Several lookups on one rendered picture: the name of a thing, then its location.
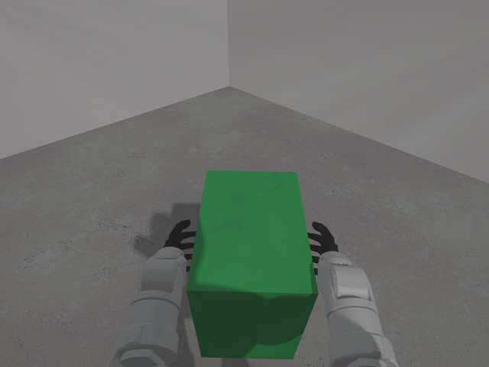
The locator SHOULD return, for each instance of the carton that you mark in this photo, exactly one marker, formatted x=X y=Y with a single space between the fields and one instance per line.
x=251 y=285

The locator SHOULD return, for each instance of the right robot hand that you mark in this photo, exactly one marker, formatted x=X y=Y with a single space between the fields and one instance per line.
x=326 y=240

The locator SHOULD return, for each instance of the right robot forearm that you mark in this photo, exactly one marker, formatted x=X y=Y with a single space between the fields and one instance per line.
x=357 y=339

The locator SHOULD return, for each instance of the left robot hand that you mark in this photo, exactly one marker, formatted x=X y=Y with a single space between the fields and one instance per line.
x=176 y=236

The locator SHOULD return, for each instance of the left robot forearm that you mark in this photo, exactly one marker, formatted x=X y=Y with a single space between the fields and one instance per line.
x=149 y=337

